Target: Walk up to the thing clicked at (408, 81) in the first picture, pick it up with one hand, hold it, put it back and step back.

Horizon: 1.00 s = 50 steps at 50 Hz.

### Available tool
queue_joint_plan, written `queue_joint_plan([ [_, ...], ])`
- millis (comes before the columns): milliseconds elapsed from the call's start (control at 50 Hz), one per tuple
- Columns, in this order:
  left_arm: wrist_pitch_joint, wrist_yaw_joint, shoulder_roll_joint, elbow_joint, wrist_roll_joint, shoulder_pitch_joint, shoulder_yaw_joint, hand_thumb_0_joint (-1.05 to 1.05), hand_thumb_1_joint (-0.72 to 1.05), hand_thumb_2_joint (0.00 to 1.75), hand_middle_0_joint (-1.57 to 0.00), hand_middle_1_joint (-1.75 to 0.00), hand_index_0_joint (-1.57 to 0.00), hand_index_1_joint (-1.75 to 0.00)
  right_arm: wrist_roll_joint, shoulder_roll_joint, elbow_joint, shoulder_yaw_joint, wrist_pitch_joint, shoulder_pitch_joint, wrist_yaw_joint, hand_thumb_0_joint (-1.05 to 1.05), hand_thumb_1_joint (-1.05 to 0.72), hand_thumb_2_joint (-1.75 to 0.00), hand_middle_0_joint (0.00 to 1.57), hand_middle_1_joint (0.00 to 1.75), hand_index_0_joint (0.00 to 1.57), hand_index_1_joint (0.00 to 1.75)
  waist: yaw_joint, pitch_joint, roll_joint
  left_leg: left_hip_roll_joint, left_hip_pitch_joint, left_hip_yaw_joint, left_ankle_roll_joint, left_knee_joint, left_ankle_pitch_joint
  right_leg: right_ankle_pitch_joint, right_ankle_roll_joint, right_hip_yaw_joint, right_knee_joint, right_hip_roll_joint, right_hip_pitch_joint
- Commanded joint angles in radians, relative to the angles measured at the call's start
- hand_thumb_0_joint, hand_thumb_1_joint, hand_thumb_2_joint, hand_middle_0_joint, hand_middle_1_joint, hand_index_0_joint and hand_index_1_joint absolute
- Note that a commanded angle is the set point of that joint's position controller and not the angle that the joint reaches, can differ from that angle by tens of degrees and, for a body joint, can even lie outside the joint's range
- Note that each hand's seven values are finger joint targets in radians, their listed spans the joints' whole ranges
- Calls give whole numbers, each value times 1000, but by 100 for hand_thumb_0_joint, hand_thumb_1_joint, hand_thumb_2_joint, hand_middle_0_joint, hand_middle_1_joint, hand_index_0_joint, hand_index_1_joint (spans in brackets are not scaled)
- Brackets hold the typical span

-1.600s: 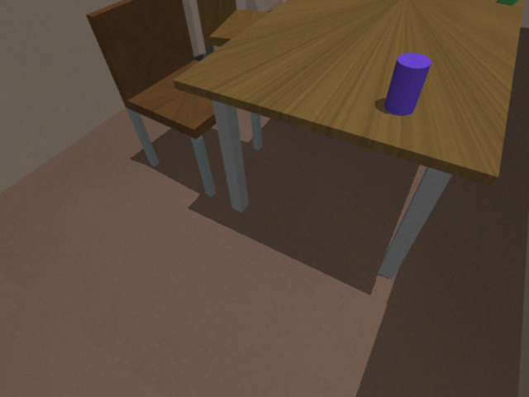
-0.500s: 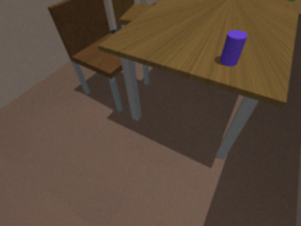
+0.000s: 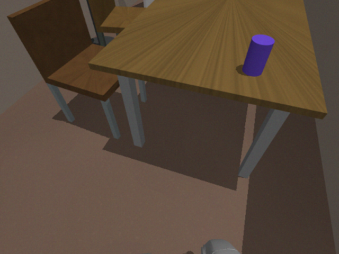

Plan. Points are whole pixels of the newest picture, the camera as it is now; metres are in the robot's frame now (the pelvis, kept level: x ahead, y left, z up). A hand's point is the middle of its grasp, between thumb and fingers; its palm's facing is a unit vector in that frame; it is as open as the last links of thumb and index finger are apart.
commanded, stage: walk up
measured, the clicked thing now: (257, 56) +0.78 -0.32 +0.03
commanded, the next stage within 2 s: none
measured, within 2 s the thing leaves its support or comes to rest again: neither
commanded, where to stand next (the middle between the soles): +0.21 +0.02 m, yaw -13 degrees
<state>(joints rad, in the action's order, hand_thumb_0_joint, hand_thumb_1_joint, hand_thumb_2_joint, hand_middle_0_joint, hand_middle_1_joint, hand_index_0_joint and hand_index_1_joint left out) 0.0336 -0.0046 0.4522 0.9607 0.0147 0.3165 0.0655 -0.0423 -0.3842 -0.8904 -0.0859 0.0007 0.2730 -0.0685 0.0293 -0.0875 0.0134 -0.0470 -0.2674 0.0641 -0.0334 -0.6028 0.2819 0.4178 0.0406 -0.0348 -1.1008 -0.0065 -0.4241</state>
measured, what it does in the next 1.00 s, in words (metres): walks ahead, turning right: right foot, then left foot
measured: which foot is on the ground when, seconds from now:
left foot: down 0.00-0.32, up 0.34-0.58, down 0.60-1.00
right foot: up 0.00-0.26, down 0.28-0.62, up 0.64-1.00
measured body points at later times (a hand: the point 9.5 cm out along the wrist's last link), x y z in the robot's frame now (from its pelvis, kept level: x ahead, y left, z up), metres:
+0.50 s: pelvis +0.16 +0.04 +0.00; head +0.19 +0.02 +0.45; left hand +0.29 +0.33 -0.10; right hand +0.18 -0.28 -0.12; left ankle +0.20 +0.19 -0.68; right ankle +0.17 -0.10 -0.73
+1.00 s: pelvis +0.17 +0.06 -0.02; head +0.23 +0.06 +0.42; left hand +0.35 +0.36 -0.15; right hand +0.15 -0.30 -0.10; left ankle +0.28 +0.19 -0.73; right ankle +0.13 -0.08 -0.72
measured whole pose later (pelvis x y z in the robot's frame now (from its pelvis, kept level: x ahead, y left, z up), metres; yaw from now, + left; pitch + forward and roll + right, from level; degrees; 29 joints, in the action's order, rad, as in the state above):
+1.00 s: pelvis +0.17 +0.06 -0.02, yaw -18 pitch -2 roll -1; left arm -0.06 -0.03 0.45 0.85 0.02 0.21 0.08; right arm -0.03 -0.45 -0.80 -0.06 0.03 0.24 0.03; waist 0.00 -0.16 0.04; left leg -0.16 -0.44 0.09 0.02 -0.78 0.30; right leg 0.49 0.01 -0.04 -0.85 0.01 -0.36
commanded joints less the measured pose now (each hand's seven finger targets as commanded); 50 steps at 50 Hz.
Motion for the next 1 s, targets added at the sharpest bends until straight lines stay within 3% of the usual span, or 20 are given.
queue_joint_plan([
  [0, 23, -20, 169, -58, -12, 93, 47, 0, 90, 90, -20, -30, -20, -30, 19, -267, 101, -61, 58, -8, 23, 0, -90, -90, 20, 30, 20, 30, -17, -37, -163, -196, 40, -276, -142, 397, 233, -85, -28, -23, 129, 53, -101],
  [120, 37, -37, 147, -158, 3, -64, 38, 0, 90, 90, -20, -30, -20, -30, 18, -288, 126, -60, 64, 60, 21, 0, -90, -90, 20, 30, 20, 30, 29, -54, -128, -239, 93, -191, -185, 377, 117, -131, -25, 32, 397, 64, -59],
  [200, 50, -22, 135, -162, 3, -57, 37, 0, 90, 90, -20, -30, -20, -30, 15, -264, 153, -51, 42, 70, 16, 0, -90, -90, 20, 30, 20, 30, 26, -14, -78, -202, 79, -119, -142, 249, -121, -179, -10, 96, 498, 7, 86],
  [240, 56, -5, 141, -141, 4, 40, 47, 0, 90, 90, -20, -30, -20, -30, 25, -234, 169, -39, 36, 54, 23, 0, -90, -90, 20, 30, 20, 30, -40, 67, -12, -157, 68, -47, -85, 38, -371, -259, 9, 108, 620, -25, 289],
  [260, 61, 6, 185, -136, 3, 122, 63, 0, 90, 90, -20, -30, -20, -30, 32, -198, 178, -24, 38, 65, 27, 0, -90, -90, 20, 30, 20, 30, -92, 127, 76, -95, 12, 6, -41, -168, -366, -266, 47, -1, 680, 19, 419],
  [280, 65, 18, 270, -136, 4, 188, 91, 0, 90, 90, -20, -30, -20, -30, 33, -154, 201, -8, 41, 91, 30, 0, -90, -90, 20, 30, 20, 30, -109, 190, 256, 11, -212, 39, 21, -409, -45, -292, 144, -380, 702, 257, 584],
  [300, 58, 23, 284, -156, -10, 168, 88, 0, 90, 90, -20, -30, -20, -30, 28, -205, 193, -14, 26, 93, 39, 0, -90, -90, 20, 30, 20, 30, -110, 156, 201, 59, -348, -49, 35, -500, 285, -283, 255, -624, 753, 392, 573],
  [320, 52, 27, 298, -168, -17, 133, 88, 0, 90, 90, -20, -30, -20, -30, 15, -251, 187, -28, 17, 78, 50, 0, -90, -90, 20, 30, 20, 30, -102, 97, 145, 7, -352, -122, 39, -553, 373, -248, 323, -678, 743, 442, 469],
  [400, 49, 31, 203, -212, -21, -1, 50, 0, 90, 90, -20, -30, -20, -30, 34, -209, 133, -19, 17, 115, 48, 0, -90, -90, 20, 30, 20, 30, -19, 51, 88, -29, -230, -106, 30, -453, 203, -570, 203, -240, 679, 234, 277],
  [480, 30, 28, 175, -228, 7, -49, 29, 0, 90, 90, -20, -30, -20, -30, 43, -168, 117, -12, 34, 95, 58, 0, -90, -90, 20, 30, 20, 30, -31, 70, 185, 1, -69, -11, 53, -189, 77, -799, 180, -87, 587, 149, 140],
  [520, 8, 22, 194, -249, -4, -83, 29, 0, 90, 90, -20, -30, -20, -30, 46, -182, 102, -25, 44, 88, 71, 0, -90, -90, 20, 30, 20, 30, -20, 94, 186, 31, 32, 19, 55, -93, -73, -708, 157, -84, 489, 138, 81],
  [560, -22, 19, 159, -277, -15, -146, 21, 0, 90, 90, -20, -30, -20, -30, 35, -209, 60, -43, 53, 176, 89, 0, -90, -90, 20, 30, 20, 30, 40, 111, 93, 54, 165, 27, 46, 47, -278, -394, 77, -67, 331, 74, -24],
  [580, -34, 20, 108, -280, -17, -124, 9, 0, 90, 90, -20, -30, -20, -30, 23, -283, 59, -60, 58, 182, 98, 0, -90, -90, 20, 30, 20, 30, 49, 100, -86, -105, 165, -177, 8, 134, -328, -184, 25, -54, 196, -18, -104],
  [600, -50, 28, 93, -272, -17, -78, 6, 0, 90, 90, -20, -30, -20, -30, 21, -357, 84, -68, 61, 141, 103, 0, -90, -90, 20, 30, 20, 30, 12, 116, -207, -364, 92, -502, -98, 234, -321, 169, -8, -75, 48, -87, -139],
  [620, -74, 37, 175, -243, -15, -41, 30, 0, 90, 90, -20, -30, -20, -30, 43, -395, 108, -79, 56, 63, 104, 0, -90, -90, 20, 30, 20, 30, 0, 127, -147, -442, 0, -573, -221, 255, -171, 206, -8, -146, -97, -57, -54],
  [640, -77, 37, 185, -224, -11, -36, 28, 0, 90, 90, -20, -30, -20, -30, 39, -397, 122, -80, 56, -6, 108, 0, -90, -90, 20, 30, 20, 30, -20, 74, -171, -452, -43, -617, -258, 270, -96, 181, -8, -157, -143, -31, -82],
  [700, -80, 18, 182, -180, -11, -8, 56, 0, 90, 90, -20, -30, -20, -30, 30, -322, 121, -59, 61, -22, 122, 0, -90, -90, 20, 30, 20, 30, -42, 49, -188, -283, 1, -323, -150, 177, -250, 74, -11, -172, -178, -28, -145],
  [880, -75, -19, 150, -211, 3, -103, 54, 0, 90, 90, -20, -30, -20, -30, 17, -339, 131, -60, 58, 58, 119, 0, -90, -90, 20, 30, 20, 30, 12, 157, -235, -291, 142, -224, -201, 63, -414, 137, -46, -26, 149, 12, -68],
  [920, -70, -18, 146, -182, 3, -48, 57, 0, 90, 90, -20, -30, -20, -30, 17, -345, 155, -57, 49, -2, 112, 0, -90, -90, 20, 30, 20, 30, -17, 168, -254, -289, 46, -198, -204, 35, -384, 110, -38, 39, 223, 17, 42],
  [980, -60, -18, 136, -117, 12, 74, 74, 0, 90, 90, -20, -30, -20, -30, 24, -311, 168, -38, 25, -74, 101, 0, -90, -90, 20, 30, 20, 30, -92, 156, -185, -222, -138, -135, -127, -103, -169, -66, -9, 79, 501, -28, 258],
])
